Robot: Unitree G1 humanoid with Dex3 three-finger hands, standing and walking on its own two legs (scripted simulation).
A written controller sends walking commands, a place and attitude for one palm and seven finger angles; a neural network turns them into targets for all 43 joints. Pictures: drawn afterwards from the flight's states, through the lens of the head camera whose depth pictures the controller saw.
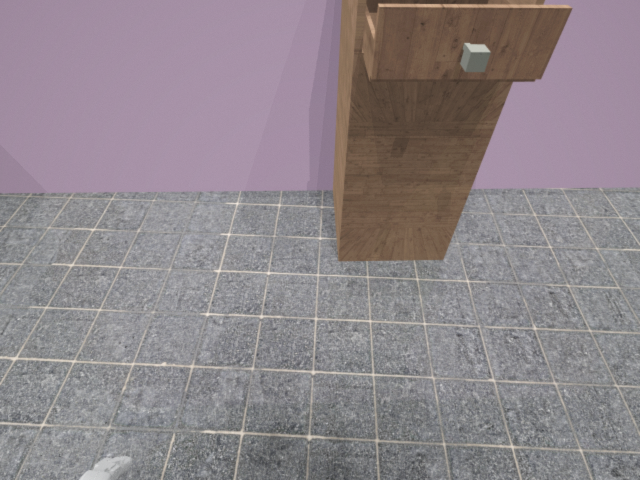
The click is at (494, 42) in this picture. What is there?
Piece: drawer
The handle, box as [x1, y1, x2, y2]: [460, 43, 490, 71]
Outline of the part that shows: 464,43 464,50 460,62 464,70 484,71 490,53 484,44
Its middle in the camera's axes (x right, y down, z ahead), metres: +0.31 -0.38 +0.79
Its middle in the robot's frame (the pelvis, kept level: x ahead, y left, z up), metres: +0.88 -0.26 +0.15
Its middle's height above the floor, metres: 0.92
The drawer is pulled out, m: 0.16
